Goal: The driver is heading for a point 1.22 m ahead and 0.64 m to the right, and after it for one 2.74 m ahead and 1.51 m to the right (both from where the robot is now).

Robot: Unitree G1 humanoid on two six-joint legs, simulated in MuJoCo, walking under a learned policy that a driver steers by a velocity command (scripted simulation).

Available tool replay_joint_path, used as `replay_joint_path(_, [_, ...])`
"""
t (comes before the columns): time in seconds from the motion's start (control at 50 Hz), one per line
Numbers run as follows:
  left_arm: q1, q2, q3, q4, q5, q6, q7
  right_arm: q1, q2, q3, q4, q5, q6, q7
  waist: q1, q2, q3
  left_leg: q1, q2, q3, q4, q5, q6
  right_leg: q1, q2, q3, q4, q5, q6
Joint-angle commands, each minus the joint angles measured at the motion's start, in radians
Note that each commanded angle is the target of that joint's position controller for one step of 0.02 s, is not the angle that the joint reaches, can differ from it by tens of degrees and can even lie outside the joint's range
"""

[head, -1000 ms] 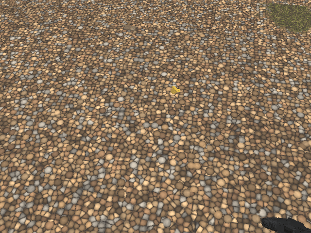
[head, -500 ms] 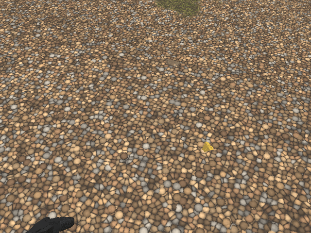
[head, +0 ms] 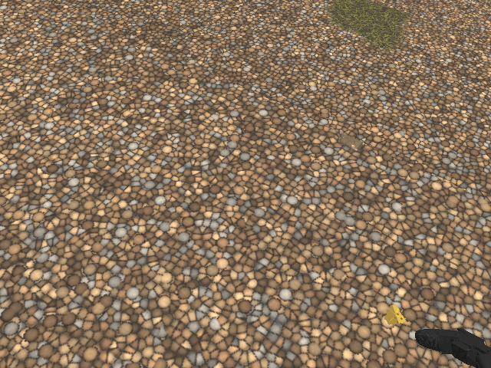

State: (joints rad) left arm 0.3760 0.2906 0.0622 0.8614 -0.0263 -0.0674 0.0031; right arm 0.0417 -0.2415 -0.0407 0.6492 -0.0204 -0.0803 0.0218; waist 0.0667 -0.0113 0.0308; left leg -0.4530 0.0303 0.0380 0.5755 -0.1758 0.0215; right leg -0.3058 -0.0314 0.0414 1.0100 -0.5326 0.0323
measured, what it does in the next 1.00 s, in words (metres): walks ahead, turning right: right foot, then left foot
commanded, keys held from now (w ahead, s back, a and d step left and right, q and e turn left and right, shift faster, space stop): e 0.48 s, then w+e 0.52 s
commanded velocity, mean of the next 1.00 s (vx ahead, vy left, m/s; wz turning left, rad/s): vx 0.23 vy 0.00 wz -0.53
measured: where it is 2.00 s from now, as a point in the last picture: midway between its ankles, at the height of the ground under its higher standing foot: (434, 308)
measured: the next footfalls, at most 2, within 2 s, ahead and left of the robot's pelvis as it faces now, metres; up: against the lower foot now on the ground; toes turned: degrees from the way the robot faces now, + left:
right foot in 0.38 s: +0.18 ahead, -0.15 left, +0.00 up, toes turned -16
left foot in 0.80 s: +0.27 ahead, +0.06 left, +0.00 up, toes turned -31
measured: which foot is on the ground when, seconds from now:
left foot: down 0.00-0.38, up 0.40-0.78, down 0.80-1.00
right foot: up 0.00-0.36, down 0.38-0.80, up 0.82-1.00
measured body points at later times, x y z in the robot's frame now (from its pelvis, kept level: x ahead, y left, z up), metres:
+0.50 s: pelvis +0.11 -0.04 +0.00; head +0.15 -0.07 +0.45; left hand +0.35 +0.18 -0.07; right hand +0.18 -0.35 -0.11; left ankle +0.10 +0.12 -0.64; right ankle +0.15 -0.14 -0.73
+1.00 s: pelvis +0.22 -0.05 +0.02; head +0.24 -0.04 +0.47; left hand +0.52 +0.08 -0.07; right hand +0.10 -0.32 -0.09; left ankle +0.24 +0.08 -0.73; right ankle +0.19 -0.22 -0.64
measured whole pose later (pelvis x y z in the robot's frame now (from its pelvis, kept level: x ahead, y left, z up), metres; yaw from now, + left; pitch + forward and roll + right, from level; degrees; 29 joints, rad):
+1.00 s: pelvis +0.22 -0.05 +0.02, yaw -34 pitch +2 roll +0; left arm 0.25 0.32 0.08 0.59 -0.02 -0.01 -0.01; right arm 0.34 -0.27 -0.07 0.81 -0.01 -0.08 -0.01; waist -0.05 -0.06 -0.04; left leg -0.12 0.01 0.06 0.36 -0.28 0.00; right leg -0.70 -0.02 0.09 1.13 -0.21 0.01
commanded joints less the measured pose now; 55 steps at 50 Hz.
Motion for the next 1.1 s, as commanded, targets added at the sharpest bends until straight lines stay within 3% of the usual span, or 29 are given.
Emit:
replay_joint_path(0.02, [-0.035, 0.109, 0.027, -0.097, 0.001, 0.002, 0.015, 0.195, -0.132, -0.047, 0.012, 0.014, 0.006, -0.007, -0.106, 0.123, -0.203, 0.507, 0.313, -0.271, -0.168, 0.605, 0.217, -0.426, -0.057, 0.032, 0.235, 0.007, 0.01])
replay_joint_path(0.04, [-0.029, 0.104, 0.034, -0.095, 0.007, 0.024, 0.018, 0.141, -0.108, -0.043, 0.014, 0.017, 0.004, -0.006, -0.069, 0.136, -0.154, 0.388, 0.281, -0.204, -0.213, 0.569, 0.2, -0.364, -0.08, 0.028, 0.196, 0.053, 0.014])
replay_joint_path(0.1, [-0.02, 0.057, 0.032, -0.12, 0.006, 0.07, 0.021, 0.057, -0.135, -0.056, 0.026, -0.005, -0.006, -0.017, -0.012, 0.144, -0.101, 0.212, 0.277, -0.085, -0.314, 0.538, 0.214, -0.274, -0.074, 0.004, 0.157, 0.175, 0.036])
replay_joint_path(0.14, [-0.067, 0.044, 0.028, -0.151, 0.014, 0.078, 0.019, 0.051, -0.148, -0.063, 0.041, -0.003, -0.006, -0.034, -0.017, 0.123, -0.089, 0.216, 0.276, -0.024, -0.33, 0.513, 0.209, -0.281, -0.082, 0.001, 0.047, 0.264, 0.032])
replay_joint_path(0.2, [-0.141, 0.032, 0.02, -0.189, 0.018, 0.075, -0.005, 0.052, -0.168, -0.069, 0.056, 0.008, 0.011, -0.055, -0.043, 0.117, -0.101, 0.24, 0.261, 0.062, -0.323, 0.463, 0.19, -0.217, -0.075, -0.033, -0.135, 0.396, 0.013])
replay_joint_path(0.32, [-0.222, 0.078, 0.043, -0.269, 0.018, 0.095, -0.044, 0.073, -0.222, -0.089, 0.079, 0.048, 0.046, -0.051, -0.061, 0.121, -0.09, 0.343, 0.31, 0.071, -0.189, 0.376, 0.135, -0.16, -0.033, -0.09, -0.352, 0.308, -0.051])
replay_joint_path(0.34, [-0.199, 0.081, 0.048, -0.269, 0.018, 0.096, -0.044, 0.067, -0.22, -0.089, 0.083, 0.057, 0.051, -0.052, -0.043, 0.111, -0.095, 0.341, 0.294, 0.09, -0.126, 0.366, 0.106, -0.102, -0.009, -0.113, -0.435, 0.355, -0.072])
replay_joint_path(0.36, [-0.155, 0.112, 0.064, -0.26, 0.025, 0.094, -0.035, 0.108, -0.198, -0.085, 0.099, 0.055, 0.053, -0.049, -0.031, 0.064, -0.12, 0.316, 0.246, 0.125, -0.007, 0.356, 0.062, 0.007, 0.026, -0.114, -0.514, 0.456, -0.102])
replay_joint_path(0.38, [-0.086, 0.22, 0.098, -0.259, 0.028, 0.09, -0.013, 0.161, -0.169, -0.078, 0.101, 0.026, 0.053, -0.046, -0.023, -0.118, -0.169, 0.176, 0.156, 0.184, 0.238, 0.165, -0.019, 0.191, -0.085, 0.065, -0.562, 0.887, -0.162])
replay_joint_path(0.4, [-0.098, 0.315, 0.107, -0.293, 0.049, 0.087, -0.001, 0.166, -0.115, -0.054, 0.051, -0.018, 0.051, -0.043, -0.065, -0.343, -0.202, -0.179, -0.009, 0.15, 0.576, -0.509, -0.109, 0.384, -0.336, 0.455, -0.563, 1.148, -0.383])
replay_joint_path(0.42, [-0.061, 0.251, 0.087, -0.296, 0.051, 0.07, -0.016, 0.106, -0.153, -0.061, 0.052, 0.003, 0.052, -0.039, 0.007, -0.202, -0.326, -0.218, -0.029, -0.067, 0.705, -0.546, -0.098, 0.384, -0.361, 0.513, -0.605, 1.042, -0.445])
replay_joint_path(0.44, [-0.097, 0.224, 0.077, -0.297, 0.045, 0.056, -0.022, 0.062, -0.17, -0.065, 0.039, 0.033, 0.058, -0.039, -0.003, -0.142, -0.269, -0.253, -0.009, -0.094, 0.732, -0.472, -0.078, 0.342, -0.315, 0.414, -0.615, 0.964, -0.402])
replay_joint_path(0.46, [-0.142, 0.195, 0.071, -0.295, 0.026, 0.052, -0.017, 0.064, -0.163, -0.066, 0.049, 0.029, 0.063, -0.047, -0.032, -0.084, -0.221, -0.263, 0.014, -0.105, 0.683, -0.386, -0.066, 0.285, -0.258, 0.344, -0.617, 0.837, -0.337])
replay_joint_path(0.48, [-0.188, 0.167, 0.062, -0.303, 0.014, 0.059, -0.008, 0.059, -0.172, -0.069, 0.054, 0.015, 0.069, -0.057, -0.05, -0.066, -0.187, -0.249, 0.026, -0.112, 0.626, -0.323, -0.066, 0.221, -0.227, 0.313, -0.632, 0.746, -0.299])
replay_joint_path(0.52, [-0.218, 0.155, 0.055, -0.318, 0.019, 0.069, 0.006, 0.086, -0.172, -0.073, 0.057, 0.013, 0.073, -0.052, -0.086, -0.093, -0.194, -0.15, 0.013, -0.093, 0.543, -0.223, -0.061, 0.109, -0.168, 0.29, -0.695, 0.439, -0.276])
replay_joint_path(0.56, [-0.209, 0.158, 0.058, -0.328, 0.019, 0.065, 0.016, 0.071, -0.15, -0.066, 0.054, 0.022, 0.065, -0.042, -0.074, -0.118, -0.173, -0.134, -0.004, -0.088, 0.406, -0.175, -0.058, 0.085, -0.146, 0.32, -0.755, 0.141, -0.276])
replay_joint_path(0.62, [-0.189, 0.177, 0.064, -0.327, 0.017, 0.057, 0.027, 0.032, -0.13, -0.056, 0.044, 0.023, 0.042, -0.03, -0.057, -0.139, -0.143, -0.076, -0.027, -0.095, 0.225, -0.162, -0.06, 0.056, -0.139, 0.352, -0.769, 0.055, -0.271])
replay_joint_path(0.7, [-0.154, 0.186, 0.067, -0.326, 0.012, 0.058, 0.02, 0.026, -0.139, -0.058, 0.041, 0.034, 0.011, -0.01, -0.046, -0.149, -0.119, 0.023, -0.057, -0.084, 0.083, -0.181, -0.043, 0.013, -0.128, 0.406, -0.751, -0.016, -0.268])
replay_joint_path(0.76, [-0.175, 0.165, 0.058, -0.334, 0.006, 0.069, 0.017, 0.096, -0.131, -0.063, 0.06, 0.043, -0.011, -0.002, -0.101, -0.135, -0.095, 0.197, -0.064, -0.07, -0.093, -0.093, -0.012, -0.077, -0.087, 0.429, -0.71, -0.08, -0.236])
replay_joint_path(0.78, [-0.187, 0.142, 0.051, -0.34, 0.006, 0.071, 0.017, 0.149, -0.14, -0.07, 0.078, 0.041, -0.014, -0.005, -0.13, -0.114, -0.093, 0.307, -0.041, -0.076, -0.154, -0.067, 0.004, -0.148, -0.051, 0.409, -0.66, -0.094, -0.205])
replay_joint_path(0.8, [-0.214, 0.089, 0.035, -0.356, 0.006, 0.069, 0.018, 0.261, -0.186, -0.085, 0.102, 0.032, -0.016, -0.014, -0.175, -0.042, -0.113, 0.477, 0.09, -0.193, -0.203, -0.14, 0.045, -0.304, 0.008, 0.338, -0.492, -0.115, -0.146])
replay_joint_path(0.82, [-0.202, 0.013, 0.015, -0.378, -0.002, 0.063, 0.017, 0.335, -0.264, -0.096, 0.114, 0.007, -0.011, -0.021, -0.166, 0.169, -0.125, 0.578, 0.297, -0.49, -0.316, -0.411, 0.128, -0.49, 0.136, 0.124, -0.176, -0.067, -0.085])
replay_joint_path(0.84, [-0.231, 0.084, 0.027, -0.419, -0.004, 0.047, 0.012, 0.303, -0.288, -0.104, 0.11, -0.013, -0.016, -0.014, -0.139, 0.246, -0.027, 0.48, 0.405, -0.708, -0.386, -0.596, 0.216, -0.633, 0.068, 0.119, -0.016, -0.019, -0.08])
replay_joint_path(0.86, [-0.212, 0.134, 0.041, -0.399, -0.001, 0.044, 0.007, 0.24, -0.225, -0.088, 0.086, 0.007, -0.018, -0.021, -0.117, 0.202, 0.027, 0.457, 0.37, -0.64, -0.391, -0.604, 0.208, -0.669, 0.03, 0.131, 0.068, 0.062, -0.069])
replay_joint_path(0.88, [-0.181, 0.142, 0.048, -0.371, 0.004, 0.045, 0.002, 0.207, -0.183, -0.075, 0.077, 0.021, -0.016, -0.029, -0.101, 0.181, 0.039, 0.454, 0.316, -0.535, -0.388, -0.512, 0.168, -0.67, 0.021, 0.121, 0.105, 0.131, -0.054])
replay_joint_path(0.9, [-0.168, 0.135, 0.049, -0.358, 0.01, 0.044, -0.001, 0.195, -0.17, -0.069, 0.071, 0.022, -0.013, -0.033, -0.094, 0.162, 0.028, 0.449, 0.281, -0.447, -0.391, -0.413, 0.138, -0.653, 0.008, 0.11, 0.125, 0.187, -0.043])
replay_joint_path(0.98, [-0.211, 0.075, 0.031, -0.364, 0.006, 0.038, -0.015, 0.242, -0.164, -0.06, 0.096, 0.001, -0.02, -0.04, -0.116, 0.116, 0.027, 0.4, 0.225, -0.188, -0.415, -0.067, 0.125, -0.598, -0.025, 0.067, 0.153, 0.377, -0.007])
replay_joint_path(1.04, [-0.267, 0.058, 0.022, -0.378, 0.004, 0.039, -0.021, 0.266, -0.177, -0.06, 0.115, 0.004, -0.014, -0.04, -0.139, 0.112, 0.042, 0.407, 0.212, -0.073, -0.416, 0.061, 0.123, -0.564, -0.039, 0.032, 0.02, 0.457, 0.007])
replay_joint_path(1.1, [-0.355, 0.03, 0.007, -0.398, 0.002, 0.033, -0.043, 0.292, -0.205, -0.063, 0.133, 0.015, -0.006, -0.04, -0.173, 0.116, 0.07, 0.411, 0.217, 0.009, -0.42, 0.106, 0.113, -0.486, -0.045, -0.034, -0.167, 0.511, -0.003])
